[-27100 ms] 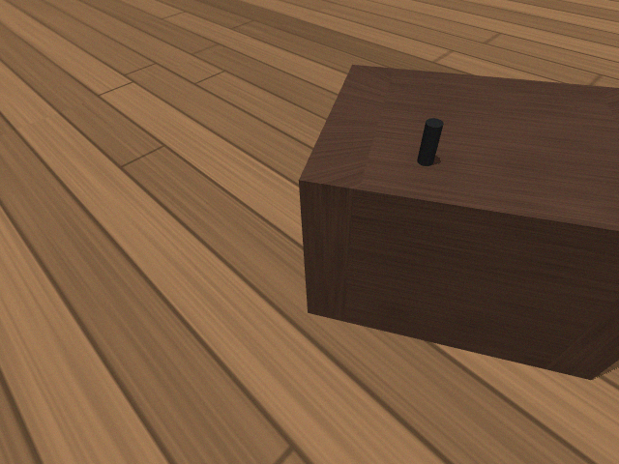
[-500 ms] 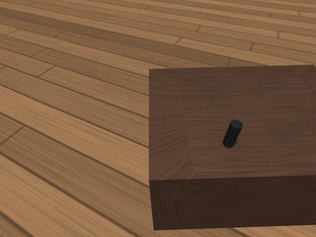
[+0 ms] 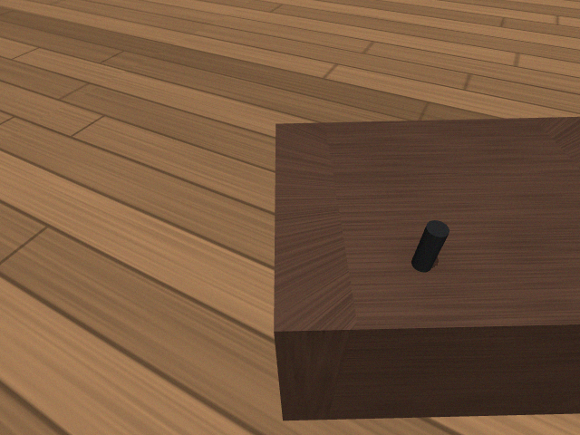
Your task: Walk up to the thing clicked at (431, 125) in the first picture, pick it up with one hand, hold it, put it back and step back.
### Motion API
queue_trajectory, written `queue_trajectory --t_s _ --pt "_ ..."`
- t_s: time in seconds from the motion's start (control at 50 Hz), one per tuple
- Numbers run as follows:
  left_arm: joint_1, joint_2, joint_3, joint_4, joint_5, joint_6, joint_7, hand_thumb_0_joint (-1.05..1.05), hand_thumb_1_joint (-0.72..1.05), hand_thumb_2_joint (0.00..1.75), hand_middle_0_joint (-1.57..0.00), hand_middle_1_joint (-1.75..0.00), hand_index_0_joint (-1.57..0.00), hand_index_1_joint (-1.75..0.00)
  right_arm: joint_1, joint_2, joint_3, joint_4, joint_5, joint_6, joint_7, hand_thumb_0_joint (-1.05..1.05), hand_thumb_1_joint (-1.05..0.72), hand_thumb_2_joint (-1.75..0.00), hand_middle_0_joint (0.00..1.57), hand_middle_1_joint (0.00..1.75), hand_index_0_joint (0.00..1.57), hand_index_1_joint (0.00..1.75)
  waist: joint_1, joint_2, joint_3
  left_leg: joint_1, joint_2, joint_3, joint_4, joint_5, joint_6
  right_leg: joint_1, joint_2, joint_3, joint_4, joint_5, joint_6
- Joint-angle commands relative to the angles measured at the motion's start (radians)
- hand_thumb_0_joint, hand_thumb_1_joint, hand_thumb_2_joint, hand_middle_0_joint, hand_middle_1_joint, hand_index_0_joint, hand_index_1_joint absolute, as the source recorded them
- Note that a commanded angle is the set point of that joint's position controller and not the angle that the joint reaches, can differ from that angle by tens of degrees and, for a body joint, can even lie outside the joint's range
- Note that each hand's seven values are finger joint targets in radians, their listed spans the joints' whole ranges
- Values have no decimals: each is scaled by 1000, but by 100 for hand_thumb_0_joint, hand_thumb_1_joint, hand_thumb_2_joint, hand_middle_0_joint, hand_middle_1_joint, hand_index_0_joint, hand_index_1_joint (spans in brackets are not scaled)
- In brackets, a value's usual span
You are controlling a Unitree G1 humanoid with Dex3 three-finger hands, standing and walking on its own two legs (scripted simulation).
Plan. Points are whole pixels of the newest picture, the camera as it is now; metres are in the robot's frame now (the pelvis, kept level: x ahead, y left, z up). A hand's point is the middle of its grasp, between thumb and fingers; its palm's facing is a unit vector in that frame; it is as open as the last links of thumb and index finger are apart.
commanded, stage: stand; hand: right
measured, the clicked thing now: (429, 247) +0.48 -0.24 -0.08
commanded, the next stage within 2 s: none
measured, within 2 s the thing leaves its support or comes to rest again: neither
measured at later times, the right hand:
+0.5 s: hand out of the picture +0.07 -0.25 -0.16, palm faces -0.03 +0.94 -0.35, open 7.4 cm
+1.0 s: hand out of the picture +0.06 -0.25 -0.16, palm faces -0.04 +0.94 -0.35, open 7.4 cm
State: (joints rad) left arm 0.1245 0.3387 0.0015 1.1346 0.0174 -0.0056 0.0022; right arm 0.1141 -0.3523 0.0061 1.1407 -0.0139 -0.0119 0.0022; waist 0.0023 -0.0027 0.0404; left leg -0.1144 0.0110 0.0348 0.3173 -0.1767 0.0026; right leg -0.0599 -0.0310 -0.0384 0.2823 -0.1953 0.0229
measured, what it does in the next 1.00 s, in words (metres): stands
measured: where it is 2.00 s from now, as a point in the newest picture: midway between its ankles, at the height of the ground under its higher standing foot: outside the picture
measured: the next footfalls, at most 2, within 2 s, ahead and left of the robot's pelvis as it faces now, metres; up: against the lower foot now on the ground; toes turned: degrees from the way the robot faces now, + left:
none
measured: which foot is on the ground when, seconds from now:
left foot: down 0.00-1.00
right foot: down 0.00-1.00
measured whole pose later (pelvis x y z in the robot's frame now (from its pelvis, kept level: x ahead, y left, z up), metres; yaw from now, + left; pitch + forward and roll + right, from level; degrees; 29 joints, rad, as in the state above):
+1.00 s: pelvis -0.01 +0.00 +0.00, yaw +1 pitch -2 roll +0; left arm 0.13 0.34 0.00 1.13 0.02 -0.01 0.00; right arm 0.12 -0.35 0.00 1.14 -0.01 -0.01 0.01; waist 0.00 0.00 0.04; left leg -0.12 0.00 0.03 0.32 -0.16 0.01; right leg -0.06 -0.04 -0.05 0.29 -0.19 0.03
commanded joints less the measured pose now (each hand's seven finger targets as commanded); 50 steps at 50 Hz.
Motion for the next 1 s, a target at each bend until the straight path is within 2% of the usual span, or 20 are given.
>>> queue_trajectory --t_s 0.0,0.02,0.08,0.14,0.22,0.32,0.38,0.44,0.52,0.58,0.68,0.7,0.84,0.88,0.98 --pt "-32 211 36 -62 -3 -20 11 0 90 90 -20 -30 -20 -30 -36 -217 -42 -58 3 -25 -20 0 -90 -90 20 30 20 30 -2 2 -85 41 131 -105 -27 240 22 7 -118 88 -32 206 -36" --pt "-34 210 34 -58 -5 -19 10 0 90 90 -20 -30 -20 -30 -35 -209 -39 -55 4 -25 -19 0 -90 -90 20 30 20 30 -5 -1 -68 43 128 -107 -37 236 14 -13 -116 89 -31 192 -34" --pt "-28 210 34 -57 -4 -19 12 0 90 90 -20 -30 -20 -30 -34 -211 -39 -55 4 -21 -18 0 -90 -90 20 30 20 30 -3 -7 -61 33 129 -108 -37 201 19 -11 -115 87 -41 165 -32" --pt "-29 216 36 -58 -4 -21 13 0 90 90 -20 -30 -20 -30 -31 -208 -40 -60 3 -22 -18 0 -90 -90 20 30 20 30 -5 -11 -77 44 130 -105 -29 249 21 7 -120 85 -31 210 -35" --pt "-34 211 37 -63 -5 -21 12 0 90 90 -20 -30 -20 -30 -39 -212 -41 -61 3 -23 -19 0 -90 -90 20 30 20 30 -2 -3 -82 41 131 -104 -29 253 21 14 -119 83 -29 209 -37" --pt "-35 214 39 -62 -3 -18 11 0 90 90 -20 -30 -20 -30 -37 -210 -41 -61 2 -21 -18 0 -90 -90 20 30 20 30 -4 -6 -51 22 127 -110 -47 186 19 -9 -115 84 -42 142 -37" --pt "-36 216 39 -67 -3 -21 10 0 90 90 -20 -30 -20 -30 -36 -209 -41 -62 4 -24 -18 0 -90 -90 20 30 20 30 -2 -1 -72 33 130 -107 -36 237 23 13 -122 86 -34 192 -37" --pt "-31 213 40 -62 -4 -18 10 0 90 90 -20 -30 -20 -30 -41 -212 -42 -60 3 -23 -18 0 -90 -90 20 30 20 30 -1 5 -51 22 127 -114 -53 166 19 -13 -113 83 -46 118 -35" --pt "-31 210 39 -65 -2 -18 8 0 90 90 -20 -30 -20 -30 -34 -215 -44 -62 3 -23 -17 0 -90 -90 20 30 20 30 -3 -4 -62 26 129 -113 -49 184 23 -3 -117 84 -41 133 -37" --pt "-27 215 40 -63 -2 -19 8 0 90 90 -20 -30 -20 -30 -35 -212 -44 -59 2 -22 -16 0 -90 -90 20 30 20 30 -4 -1 -50 14 119 -113 -56 128 19 -18 -117 89 -55 104 -36" --pt "-21 215 37 -67 -3 -22 9 0 90 90 -20 -30 -20 -30 -42 -213 -43 -61 4 -24 -15 0 -90 -90 20 30 20 30 1 1 -76 36 128 -119 -44 197 22 -8 -118 84 -41 139 -34" --pt "-28 216 36 -66 -4 -23 10 0 90 90 -20 -30 -20 -30 -34 -211 -43 -60 4 -23 -15 0 -90 -90 20 30 20 30 -5 -6 -73 31 129 -120 -43 205 19 -2 -119 84 -38 145 -33" --pt "-22 219 35 -67 -3 -22 10 0 90 90 -20 -30 -20 -30 -33 -208 -42 -58 5 -23 -15 0 -90 -90 20 30 20 30 -1 -12 -67 28 130 -123 -45 208 22 -7 -118 78 -36 139 -34" --pt "-23 219 37 -65 -3 -21 10 0 90 90 -20 -30 -20 -30 -22 -208 -42 -56 3 -22 -16 0 -90 -90 20 30 20 30 -5 -7 -44 8 121 -116 -54 154 20 -18 -118 83 -48 109 -33" --pt "-18 217 35 -68 -3 -20 8 0 90 90 -20 -30 -20 -30 -31 -215 -46 -55 2 -22 -14 0 -90 -90 20 30 20 30 -2 -1 -38 3 123 -125 -63 110 22 -30 -116 83 -52 67 -37"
